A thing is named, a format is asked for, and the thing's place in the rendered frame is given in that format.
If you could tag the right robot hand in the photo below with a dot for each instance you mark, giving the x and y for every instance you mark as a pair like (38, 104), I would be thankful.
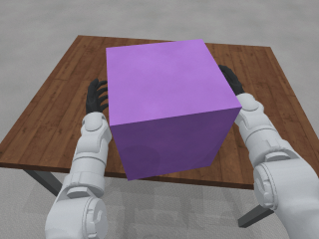
(233, 81)

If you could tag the robot right upper arm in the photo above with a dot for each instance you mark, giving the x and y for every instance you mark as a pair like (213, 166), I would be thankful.
(290, 188)

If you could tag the right robot forearm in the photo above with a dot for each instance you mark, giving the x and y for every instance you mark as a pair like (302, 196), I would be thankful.
(260, 136)

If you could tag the left robot hand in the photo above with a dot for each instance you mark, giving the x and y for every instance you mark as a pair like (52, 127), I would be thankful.
(93, 102)

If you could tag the left robot forearm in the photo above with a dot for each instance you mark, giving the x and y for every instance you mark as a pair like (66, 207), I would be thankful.
(86, 177)

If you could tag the robot left upper arm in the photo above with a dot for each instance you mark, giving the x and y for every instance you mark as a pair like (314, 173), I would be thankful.
(78, 218)

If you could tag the table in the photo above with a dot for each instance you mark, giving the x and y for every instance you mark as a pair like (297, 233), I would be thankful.
(45, 136)

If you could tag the carton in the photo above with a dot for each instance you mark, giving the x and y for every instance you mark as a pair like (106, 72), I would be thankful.
(170, 106)

